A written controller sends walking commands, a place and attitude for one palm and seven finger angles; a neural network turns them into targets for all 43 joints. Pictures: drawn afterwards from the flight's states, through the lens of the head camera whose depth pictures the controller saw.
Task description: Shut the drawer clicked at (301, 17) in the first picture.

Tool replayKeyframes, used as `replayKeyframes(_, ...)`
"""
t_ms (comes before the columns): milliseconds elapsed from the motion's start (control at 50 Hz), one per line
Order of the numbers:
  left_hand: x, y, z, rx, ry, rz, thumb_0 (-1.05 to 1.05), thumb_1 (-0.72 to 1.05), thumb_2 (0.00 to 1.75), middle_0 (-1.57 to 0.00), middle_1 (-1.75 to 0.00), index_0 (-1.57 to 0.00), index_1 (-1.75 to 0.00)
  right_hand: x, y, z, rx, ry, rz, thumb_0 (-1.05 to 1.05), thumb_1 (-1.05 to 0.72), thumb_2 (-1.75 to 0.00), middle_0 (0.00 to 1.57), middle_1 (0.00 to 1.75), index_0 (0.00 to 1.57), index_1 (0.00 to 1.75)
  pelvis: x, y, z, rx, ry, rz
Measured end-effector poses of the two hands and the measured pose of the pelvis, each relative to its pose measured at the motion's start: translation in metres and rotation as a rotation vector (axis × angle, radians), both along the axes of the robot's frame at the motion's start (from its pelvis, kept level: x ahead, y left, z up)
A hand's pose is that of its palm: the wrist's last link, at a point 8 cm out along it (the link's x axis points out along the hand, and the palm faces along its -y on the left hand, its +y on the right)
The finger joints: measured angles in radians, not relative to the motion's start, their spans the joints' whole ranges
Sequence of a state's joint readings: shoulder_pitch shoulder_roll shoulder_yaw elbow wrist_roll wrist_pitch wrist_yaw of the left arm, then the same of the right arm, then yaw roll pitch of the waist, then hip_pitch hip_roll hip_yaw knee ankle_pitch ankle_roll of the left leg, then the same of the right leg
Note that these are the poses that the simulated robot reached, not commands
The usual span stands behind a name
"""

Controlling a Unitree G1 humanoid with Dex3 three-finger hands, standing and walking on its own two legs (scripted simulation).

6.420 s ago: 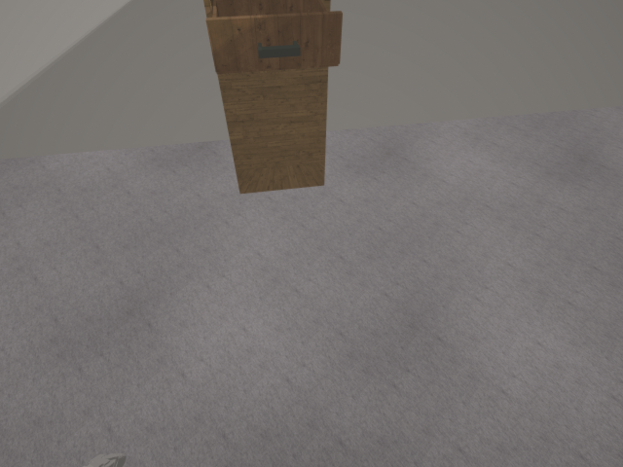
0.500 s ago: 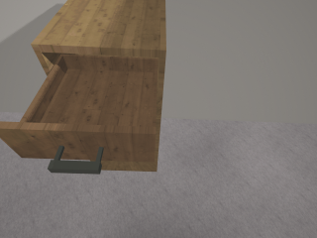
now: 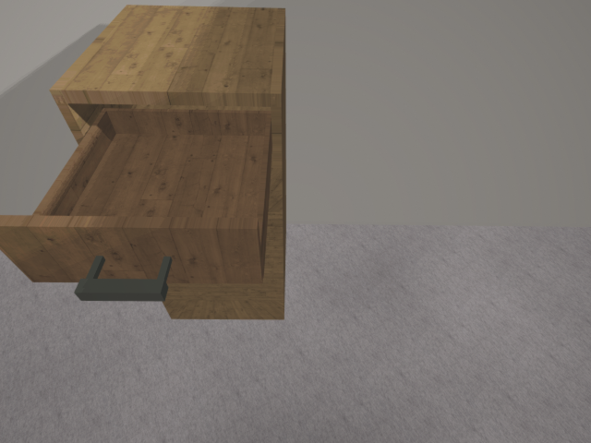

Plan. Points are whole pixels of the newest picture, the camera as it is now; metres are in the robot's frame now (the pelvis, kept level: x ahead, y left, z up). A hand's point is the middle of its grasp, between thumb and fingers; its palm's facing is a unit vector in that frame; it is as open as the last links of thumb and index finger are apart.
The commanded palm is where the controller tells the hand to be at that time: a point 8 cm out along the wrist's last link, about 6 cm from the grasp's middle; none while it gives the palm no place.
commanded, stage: come to a stop and stand still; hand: left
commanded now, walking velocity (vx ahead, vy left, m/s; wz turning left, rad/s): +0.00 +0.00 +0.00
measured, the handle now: (127, 276) +0.32 +0.27 +0.04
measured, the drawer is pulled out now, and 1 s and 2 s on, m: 0.30 0.30 0.30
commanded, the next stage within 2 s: look again from close up in 0.24 s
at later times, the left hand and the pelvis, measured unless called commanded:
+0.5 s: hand out of the picture -0.02 +0.19 -0.18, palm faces +0.01 -0.98 -0.18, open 7.3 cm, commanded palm none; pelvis -0.01 +0.03 -0.01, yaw +0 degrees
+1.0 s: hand out of the picture +0.06 +0.24 -0.14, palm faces +0.16 -0.96 -0.23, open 7.2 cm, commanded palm +0.10 +0.27 -0.06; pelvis +0.01 +0.05 +0.00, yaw -1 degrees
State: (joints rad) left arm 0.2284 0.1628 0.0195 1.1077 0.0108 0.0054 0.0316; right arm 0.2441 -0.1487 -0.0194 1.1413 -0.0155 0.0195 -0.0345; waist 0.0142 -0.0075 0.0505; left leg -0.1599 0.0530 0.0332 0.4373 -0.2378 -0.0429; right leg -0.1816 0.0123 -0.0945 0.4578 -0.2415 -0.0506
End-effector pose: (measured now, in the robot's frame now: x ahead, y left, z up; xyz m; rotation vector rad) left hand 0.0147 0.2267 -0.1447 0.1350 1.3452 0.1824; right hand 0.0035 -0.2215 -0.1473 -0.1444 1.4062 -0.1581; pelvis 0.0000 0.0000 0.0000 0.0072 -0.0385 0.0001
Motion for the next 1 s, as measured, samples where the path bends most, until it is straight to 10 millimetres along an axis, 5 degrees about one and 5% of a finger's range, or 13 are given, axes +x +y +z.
replayKeyframes(180,-0.023,-0.002,0.003,-0.013,0.038,-0.007,0.0,0.92,0.9,-0.2,-0.3,-0.2,-0.3,-0.049,0.014,0.001,0.029,0.074,-0.03,0.0,-0.91,-0.89,0.19,0.3,0.2,0.3,-0.01,0.003,0.003,-0.002,0.003,-0.008)
replayKeyframes(360,-0.042,-0.005,0.0,-0.03,0.078,-0.009,0.0,0.91,0.9,-0.2,-0.3,-0.2,-0.3,-0.067,0.031,0.001,0.048,0.1,-0.047,0.0,-0.91,-0.89,0.19,0.3,0.2,0.3,-0.013,0.011,0.002,-0.006,0.014,-0.015)
replayKeyframes(700,-0.013,0.046,0.003,0.009,-0.021,-0.025,0.0,0.92,0.9,-0.2,-0.3,-0.2,-0.3,-0.017,0.061,-0.005,0.042,-0.047,0.009,0.02,-0.93,-0.89,0.2,0.3,0.2,0.3,-0.004,0.05,-0.003,-0.003,0.016,-0.007)
replayKeyframes(940,-0.013,0.044,-0.001,-0.013,0.034,-0.041,0.0,0.91,0.9,-0.2,-0.3,-0.2,-0.3,0.005,0.054,0.001,0.007,-0.058,0.013,0.01,-0.92,-0.89,0.2,0.3,0.2,0.3,0.006,0.055,-0.001,-0.006,0.018,-0.02)
replayKeyframes(1000,0.03,0.059,0.031,0.051,-0.237,0.053,0.03,0.95,0.9,-0.21,-0.3,-0.21,-0.3,0.026,0.044,0.013,-0.045,-0.219,0.011,0.02,-0.93,-0.89,0.2,0.3,0.2,0.3,0.007,0.053,-0.004,0.0,0.024,-0.021)
